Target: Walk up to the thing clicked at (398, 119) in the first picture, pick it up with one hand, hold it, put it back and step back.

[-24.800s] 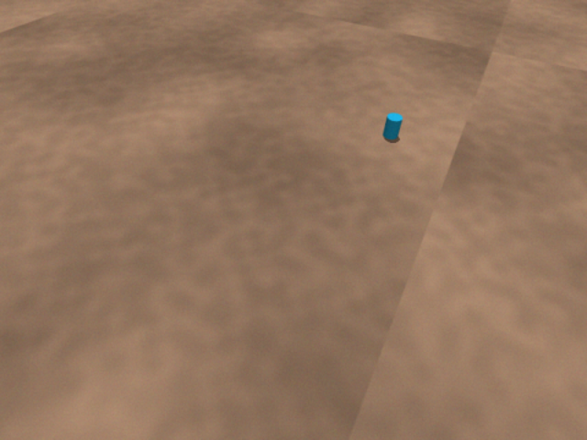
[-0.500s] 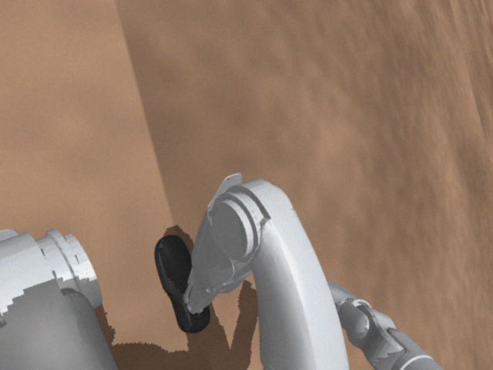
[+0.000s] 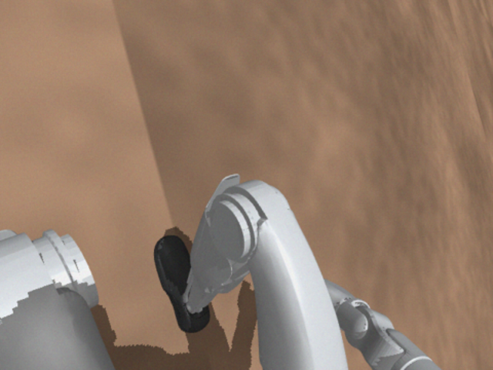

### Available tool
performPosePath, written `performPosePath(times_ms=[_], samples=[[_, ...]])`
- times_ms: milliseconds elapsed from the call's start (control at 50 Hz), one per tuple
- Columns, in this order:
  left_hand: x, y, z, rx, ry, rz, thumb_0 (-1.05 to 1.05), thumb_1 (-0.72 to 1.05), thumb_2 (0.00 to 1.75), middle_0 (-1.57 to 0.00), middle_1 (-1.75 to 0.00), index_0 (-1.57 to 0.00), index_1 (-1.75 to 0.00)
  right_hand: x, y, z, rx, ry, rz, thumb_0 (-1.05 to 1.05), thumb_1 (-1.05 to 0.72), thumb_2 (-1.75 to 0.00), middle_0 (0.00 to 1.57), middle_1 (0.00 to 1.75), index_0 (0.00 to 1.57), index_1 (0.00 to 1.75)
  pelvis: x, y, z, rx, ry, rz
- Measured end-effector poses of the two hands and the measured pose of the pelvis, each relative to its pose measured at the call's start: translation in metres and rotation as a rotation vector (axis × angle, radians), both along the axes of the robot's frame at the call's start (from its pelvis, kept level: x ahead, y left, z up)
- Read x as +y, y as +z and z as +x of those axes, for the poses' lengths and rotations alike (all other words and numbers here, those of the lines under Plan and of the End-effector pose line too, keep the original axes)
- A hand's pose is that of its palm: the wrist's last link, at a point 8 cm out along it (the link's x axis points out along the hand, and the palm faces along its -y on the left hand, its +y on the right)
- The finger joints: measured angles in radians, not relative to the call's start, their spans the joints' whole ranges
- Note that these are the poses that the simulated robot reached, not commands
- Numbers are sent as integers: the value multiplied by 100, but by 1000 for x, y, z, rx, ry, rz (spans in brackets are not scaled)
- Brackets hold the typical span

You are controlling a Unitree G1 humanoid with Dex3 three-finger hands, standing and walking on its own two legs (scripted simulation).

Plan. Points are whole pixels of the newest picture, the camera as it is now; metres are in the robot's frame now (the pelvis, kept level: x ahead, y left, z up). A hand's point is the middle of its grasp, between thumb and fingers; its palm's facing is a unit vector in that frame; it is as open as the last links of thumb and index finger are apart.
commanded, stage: withdraw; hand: left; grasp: from the side
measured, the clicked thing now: out of the picture +0.46 +0.28 -0.24
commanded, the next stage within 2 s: rise in 0.16 s
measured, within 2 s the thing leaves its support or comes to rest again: neither
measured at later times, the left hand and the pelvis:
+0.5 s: hand out of the picture +0.39 +0.38 -0.11, palm faces +0.30 -0.92 -0.24, open 17.4 cm; pelvis +0.01 -0.01 +0.03, yaw +5 degrees
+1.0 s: hand out of the picture +0.28 +0.32 +0.10, palm faces +0.30 -0.85 -0.43, open 17.0 cm; pelvis +0.04 -0.02 +0.20, yaw +14 degrees
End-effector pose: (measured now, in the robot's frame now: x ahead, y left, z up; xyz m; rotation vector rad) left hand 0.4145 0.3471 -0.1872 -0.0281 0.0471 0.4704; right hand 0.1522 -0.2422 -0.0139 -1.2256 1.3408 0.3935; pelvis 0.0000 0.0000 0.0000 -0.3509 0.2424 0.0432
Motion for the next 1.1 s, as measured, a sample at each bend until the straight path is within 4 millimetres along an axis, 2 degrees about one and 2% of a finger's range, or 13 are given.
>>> performPosePath(times_ms=[60,140,240,300,400,460,520,600,720,780,860,960,1100], samples=[[14,10,2,-38,26,15,-2,-61,11,-12,-8,-11,-9,-1,0,-1,-8,-20,-4,-1,-91,-90,21,30,20,30,0,1,0,4,2,4],[41,35,2,-72,32,57,-2,-61,9,-9,-5,-8,-6,-4,0,-3,-26,-65,0,-1,-91,-90,21,30,20,30,-1,2,1,21,6,12],[67,66,-9,-40,-34,98,-2,-61,6,-7,-3,-7,-4,-6,-2,-1,-69,-126,40,0,-91,-90,21,30,21,30,-1,6,3,60,17,24],[70,75,-21,1,-74,83,-2,-60,5,-6,-3,-7,-4,-6,-4,5,-96,-151,78,0,-90,-90,21,30,21,30,-1,9,3,80,24,34],[63,71,-40,204,-149,89,-2,-59,6,-7,-4,-6,-4,-5,-9,15,-157,-251,142,0,-91,-91,21,30,21,30,-3,16,4,124,37,63],[67,82,-50,278,-148,116,-2,-59,8,-8,-5,-7,-6,-3,-10,20,-175,-305,177,0,-93,-91,20,30,20,30,-6,22,6,157,48,81],[79,105,-58,327,-113,167,-2,-56,10,-9,-6,-8,-7,-1,-11,24,-194,-357,216,0,-94,-91,20,30,20,30,-7,31,8,194,58,97],[93,147,-73,384,-63,239,-2,-51,11,-8,-7,-8,-7,2,-13,29,-216,-437,276,0,-92,-91,20,30,20,30,-8,45,13,253,71,116],[78,202,-109,517,-59,289,-2,-48,11,-8,-7,-7,-7,8,-8,45,-241,-551,383,0,-91,-90,20,30,20,30,-9,78,18,328,88,155],[61,223,-127,583,-58,278,-2,-47,11,-7,-7,-7,-7,13,5,57,-264,-578,432,0,-91,-90,20,30,20,30,-11,100,20,347,93,176],[37,256,-147,638,-53,254,-2,-47,11,-8,-7,-7,-7,19,35,77,-313,-582,482,0,-90,-90,20,30,20,30,-15,135,25,358,101,199],[15,302,-162,676,-24,212,-1,-46,11,-8,-7,-8,-7,23,87,106,-402,-563,525,0,-90,-90,20,30,20,30,-19,182,36,348,116,219],[-5,363,-174,731,15,143,-1,-47,10,-7,-7,-7,-7,25,167,137,-532,-542,560,0,-90,-90,20,30,20,30,-18,247,54,304,137,237]])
